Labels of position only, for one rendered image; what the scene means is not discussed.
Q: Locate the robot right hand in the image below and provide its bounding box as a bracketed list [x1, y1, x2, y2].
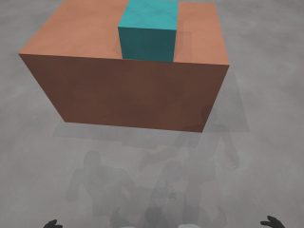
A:
[260, 216, 285, 228]

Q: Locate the pedestal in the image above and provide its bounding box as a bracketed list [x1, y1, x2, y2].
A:
[18, 0, 230, 133]

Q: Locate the carton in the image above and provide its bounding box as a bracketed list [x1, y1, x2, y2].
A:
[118, 0, 179, 63]

